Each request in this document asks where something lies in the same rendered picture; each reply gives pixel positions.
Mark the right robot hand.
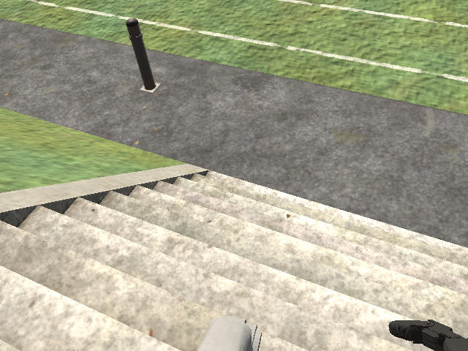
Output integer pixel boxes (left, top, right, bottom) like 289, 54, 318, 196
389, 320, 468, 351

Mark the robot left thigh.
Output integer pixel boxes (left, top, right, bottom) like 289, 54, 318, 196
197, 315, 262, 351

